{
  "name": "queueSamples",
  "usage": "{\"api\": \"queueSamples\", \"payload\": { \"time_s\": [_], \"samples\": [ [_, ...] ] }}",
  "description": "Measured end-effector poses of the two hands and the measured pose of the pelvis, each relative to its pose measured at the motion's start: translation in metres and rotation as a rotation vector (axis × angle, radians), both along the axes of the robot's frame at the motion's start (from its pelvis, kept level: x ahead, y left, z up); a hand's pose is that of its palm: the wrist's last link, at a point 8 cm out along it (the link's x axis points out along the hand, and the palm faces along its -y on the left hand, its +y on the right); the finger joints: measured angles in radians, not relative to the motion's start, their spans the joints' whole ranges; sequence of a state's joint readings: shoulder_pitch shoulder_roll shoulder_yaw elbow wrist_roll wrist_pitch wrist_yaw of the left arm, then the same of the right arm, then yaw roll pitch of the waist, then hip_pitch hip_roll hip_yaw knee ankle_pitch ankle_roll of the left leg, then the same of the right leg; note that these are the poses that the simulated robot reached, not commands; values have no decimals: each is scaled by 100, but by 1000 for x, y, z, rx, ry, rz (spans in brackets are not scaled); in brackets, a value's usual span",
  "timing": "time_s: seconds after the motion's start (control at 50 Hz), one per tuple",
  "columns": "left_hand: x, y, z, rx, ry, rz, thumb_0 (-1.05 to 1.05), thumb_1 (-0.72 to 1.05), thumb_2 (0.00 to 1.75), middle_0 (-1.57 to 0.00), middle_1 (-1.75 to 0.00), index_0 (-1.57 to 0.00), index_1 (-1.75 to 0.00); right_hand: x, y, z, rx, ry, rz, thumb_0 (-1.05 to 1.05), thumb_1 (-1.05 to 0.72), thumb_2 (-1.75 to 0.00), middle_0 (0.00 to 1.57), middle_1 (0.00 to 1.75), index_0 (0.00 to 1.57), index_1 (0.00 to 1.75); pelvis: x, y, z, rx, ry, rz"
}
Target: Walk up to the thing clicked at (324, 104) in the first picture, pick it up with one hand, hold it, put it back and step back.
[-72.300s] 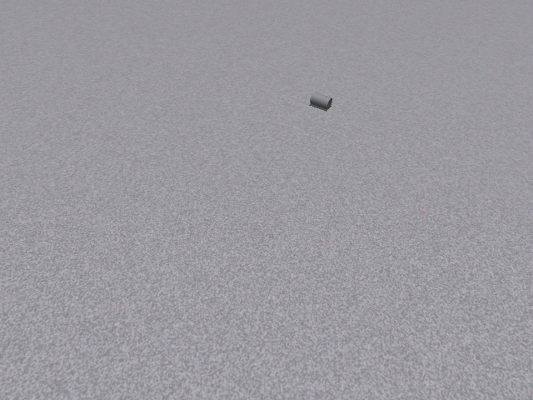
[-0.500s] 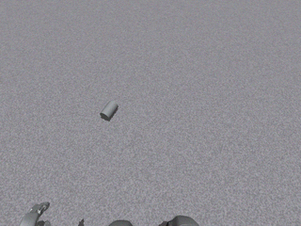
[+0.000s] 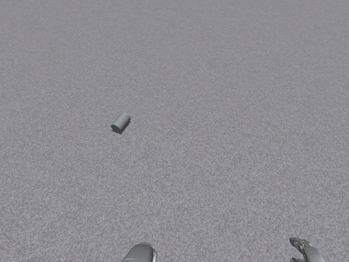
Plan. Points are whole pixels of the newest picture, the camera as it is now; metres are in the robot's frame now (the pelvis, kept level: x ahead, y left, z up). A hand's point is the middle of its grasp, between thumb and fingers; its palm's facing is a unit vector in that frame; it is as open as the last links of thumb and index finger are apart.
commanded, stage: step back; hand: left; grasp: from above
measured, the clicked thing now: (121, 122) +1.10 +0.44 -0.71
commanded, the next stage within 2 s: stand in 1.06 s
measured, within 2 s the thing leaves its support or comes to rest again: neither
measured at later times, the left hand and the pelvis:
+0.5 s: hand out of the picture +0.03 +0.28 -0.13, palm faces +0.06 -0.91 -0.42, open 7.4 cm; pelvis -0.02 -0.01 +0.01, yaw +3 degrees
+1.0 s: hand out of the picture +0.08 +0.30 -0.14, palm faces +0.12 -0.92 -0.38, open 7.4 cm; pelvis +0.02 +0.02 +0.01, yaw +5 degrees
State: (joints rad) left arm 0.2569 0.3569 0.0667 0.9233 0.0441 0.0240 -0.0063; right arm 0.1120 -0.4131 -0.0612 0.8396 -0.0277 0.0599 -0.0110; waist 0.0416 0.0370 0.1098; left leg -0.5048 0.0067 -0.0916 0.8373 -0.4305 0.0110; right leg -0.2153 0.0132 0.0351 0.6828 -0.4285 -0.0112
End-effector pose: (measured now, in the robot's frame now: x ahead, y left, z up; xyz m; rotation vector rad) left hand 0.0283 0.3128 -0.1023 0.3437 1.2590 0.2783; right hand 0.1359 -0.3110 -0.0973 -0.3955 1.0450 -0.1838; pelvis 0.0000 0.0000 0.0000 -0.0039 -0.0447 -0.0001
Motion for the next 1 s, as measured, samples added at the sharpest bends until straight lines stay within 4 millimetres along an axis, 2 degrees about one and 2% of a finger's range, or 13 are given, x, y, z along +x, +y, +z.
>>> {"api": "queueSamples", "payload": {
  "time_s": [0.08, 0.18, 0.28, 0.38, 0.46, 0.54, 0.64, 0.7, 0.78, 0.88, 1.0],
  "samples": [
    [-30, 0, 14, 27, 17, 29, 1, 90, 89, -21, -30, -21, -30, -39, -3, -7, 32, 65, -26, 0, -90, -90, 20, 30, 21, 30, -10, -1, 7, 25, 6, 11],
    [-39, 14, 19, 52, -33, 38, 1, 90, 89, -21, -30, -21, -30, -81, 5, -20, 43, 176, -8, 0, -90, -90, 20, 30, 20, 30, -24, 4, 5, 7, 18, 58],
    [-41, 29, 12, 47, -53, 50, 1, 90, 89, -21, -30, -21, -30, -100, 25, -17, 62, 195, 3, 0, -90, -90, 20, 30, 21, 30, -33, 10, 5, 56, 0, 59],
    [-30, 24, 17, 17, -58, 30, 1, 90, 89, -21, -30, -21, -30, -107, 23, -3, 70, 157, -18, 0, -90, -90, 21, 30, 21, 30, -31, 7, 15, 21, 1, 63],
    [-15, 15, 18, 13, -79, 9, 1, 90, 89, -21, -30, -21, -30, -104, 7, 0, 58, 150, -28, 0, -90, -90, 21, 30, 21, 30, -27, -4, 15, 21, 4, 62],
    [-6, 0, 14, 34, -104, 11, 1, 90, 89, -21, -30, -21, -30, -89, -15, -12, 39, 155, -39, 0, -90, -90, 20, 30, 21, 30, -19, -16, 5, -2, -4, 63],
    [-5, -16, 17, 19, -112, 42, 1, 90, 89, -21, -30, -21, -30, -64, -16, -13, 37, 156, -10, 0, -90, -90, 20, 30, 20, 30, -6, -18, 9, 7, -4, 79],
    [-2, -17, 19, 14, -113, 53, 1, 90, 89, -21, -30, -21, -30, -50, -13, -13, 40, 156, 13, 0, -90, -90, 20, 30, 20, 30, 1, -15, 11, 9, 0, 87],
    [4, -6, 16, 15, -101, 62, 1, 90, 89, -21, -30, -21, -30, -34, -2, -14, 40, 164, 34, 0, -90, -90, 20, 30, 20, 30, 8, -7, 10, 8, 6, 101],
    [17, 16, 4, 8, -87, 81, 1, 90, 89, -21, -30, -21, -30, -20, 21, -15, 34, 164, 36, 0, -90, -90, 20, 30, 20, 30, 16, 8, 5, 32, 4, 100],
    [37, 27, 0, -11, -87, 74, 1, 90, 89, -21, -30, -21, -30, -1, 45, -10, 56, 147, 36, 0, -90, -90, 20, 30, 21, 30, 22, 17, 8, -3, 16, 90]
  ]
}}
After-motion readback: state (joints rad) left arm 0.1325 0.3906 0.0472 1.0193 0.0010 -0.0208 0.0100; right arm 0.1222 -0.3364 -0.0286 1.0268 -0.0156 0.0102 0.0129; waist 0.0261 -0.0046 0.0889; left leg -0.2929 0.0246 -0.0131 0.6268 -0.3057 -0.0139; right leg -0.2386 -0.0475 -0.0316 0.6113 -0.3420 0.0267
